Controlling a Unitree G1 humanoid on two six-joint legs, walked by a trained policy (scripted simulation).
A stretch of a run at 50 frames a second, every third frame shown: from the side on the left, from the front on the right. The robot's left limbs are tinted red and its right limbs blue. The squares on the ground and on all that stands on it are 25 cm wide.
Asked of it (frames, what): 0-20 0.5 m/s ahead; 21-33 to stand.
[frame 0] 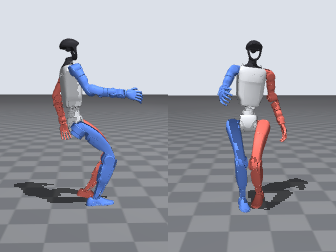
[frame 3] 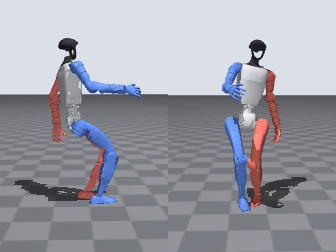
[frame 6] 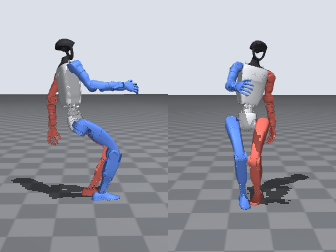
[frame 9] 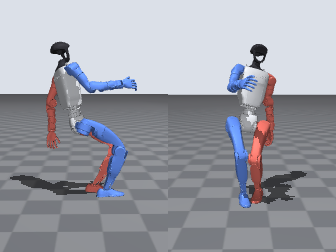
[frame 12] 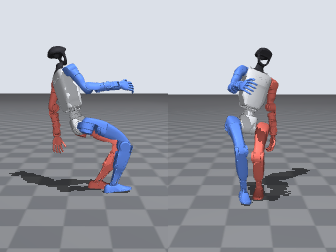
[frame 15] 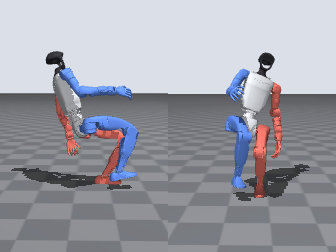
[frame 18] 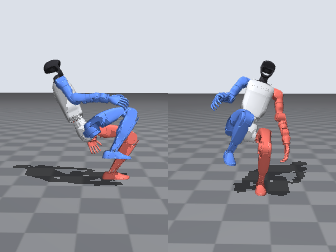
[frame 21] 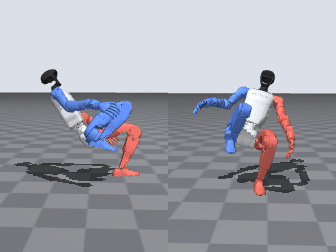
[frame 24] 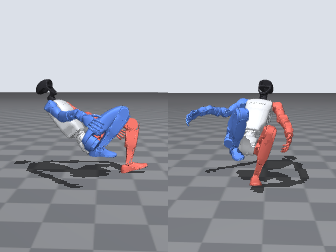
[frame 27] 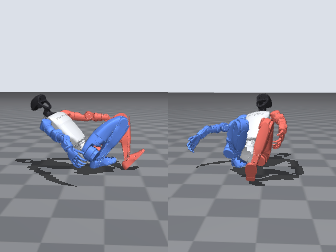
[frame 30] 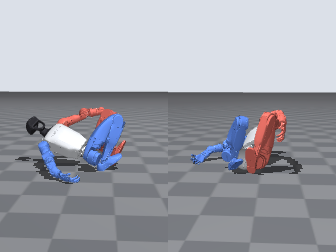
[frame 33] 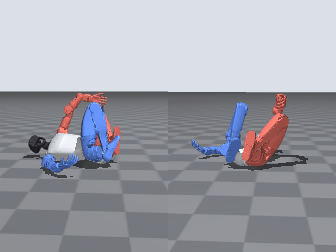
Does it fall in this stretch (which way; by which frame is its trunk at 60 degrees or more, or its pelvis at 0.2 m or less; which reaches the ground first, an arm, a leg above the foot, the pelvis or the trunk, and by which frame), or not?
yes: goes over backward; its pelvis at 0.2 m or less by frame 27; the pelvis reaches the ground first, by frame 30
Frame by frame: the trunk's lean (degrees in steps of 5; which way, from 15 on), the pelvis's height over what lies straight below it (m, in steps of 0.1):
0: 5, 0.7
3: 10, 0.7
6: 10, 0.6
9: 15 backward and to its left, 0.6
12: 20 backward and to its left, 0.6
15: 25 backward and to its left, 0.5
18: 30 backward and to its left, 0.4
21: 35 backward and to its left, 0.4
24: 40 backward, 0.3
27: 50 backward, 0.2
30: 70 backward, 0.1
33: 90 backward, 0.1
